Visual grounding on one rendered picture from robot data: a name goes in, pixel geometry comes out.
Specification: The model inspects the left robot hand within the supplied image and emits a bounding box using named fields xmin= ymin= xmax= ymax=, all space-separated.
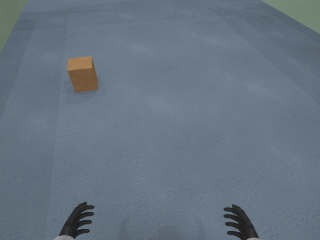
xmin=59 ymin=202 xmax=94 ymax=239

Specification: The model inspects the right robot hand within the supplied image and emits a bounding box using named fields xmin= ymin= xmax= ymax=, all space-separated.
xmin=223 ymin=204 xmax=259 ymax=240

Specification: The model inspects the carton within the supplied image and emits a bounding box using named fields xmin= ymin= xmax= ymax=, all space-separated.
xmin=67 ymin=56 xmax=98 ymax=93

